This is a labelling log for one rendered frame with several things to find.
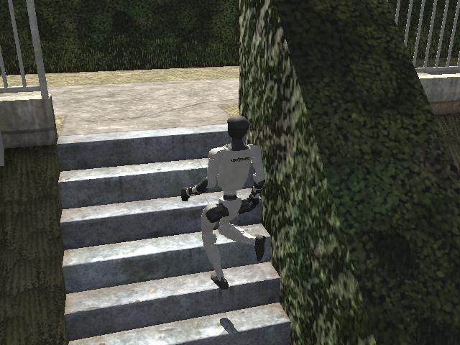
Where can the robot right forearm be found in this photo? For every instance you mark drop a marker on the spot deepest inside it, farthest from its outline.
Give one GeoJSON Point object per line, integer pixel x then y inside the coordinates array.
{"type": "Point", "coordinates": [257, 188]}

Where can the right robot hand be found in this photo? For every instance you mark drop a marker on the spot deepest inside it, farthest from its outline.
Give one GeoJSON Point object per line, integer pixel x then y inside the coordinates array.
{"type": "Point", "coordinates": [254, 200]}

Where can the robot right upper arm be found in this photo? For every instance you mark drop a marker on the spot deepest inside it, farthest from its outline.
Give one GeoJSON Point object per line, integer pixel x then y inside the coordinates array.
{"type": "Point", "coordinates": [257, 163]}

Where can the left robot hand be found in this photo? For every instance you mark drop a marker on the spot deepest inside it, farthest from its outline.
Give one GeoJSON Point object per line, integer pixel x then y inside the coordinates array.
{"type": "Point", "coordinates": [184, 195]}

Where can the right robot shin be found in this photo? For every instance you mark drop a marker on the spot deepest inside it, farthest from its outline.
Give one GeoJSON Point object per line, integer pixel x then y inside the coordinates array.
{"type": "Point", "coordinates": [237, 234]}

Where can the robot left upper arm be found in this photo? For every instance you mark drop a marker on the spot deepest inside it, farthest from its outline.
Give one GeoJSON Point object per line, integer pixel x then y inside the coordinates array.
{"type": "Point", "coordinates": [215, 155]}

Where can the robot left forearm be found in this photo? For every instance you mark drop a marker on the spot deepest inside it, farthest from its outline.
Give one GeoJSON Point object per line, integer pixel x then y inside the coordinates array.
{"type": "Point", "coordinates": [198, 189]}

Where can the left robot thigh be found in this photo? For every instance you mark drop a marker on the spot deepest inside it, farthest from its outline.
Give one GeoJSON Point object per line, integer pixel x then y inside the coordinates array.
{"type": "Point", "coordinates": [211, 214]}

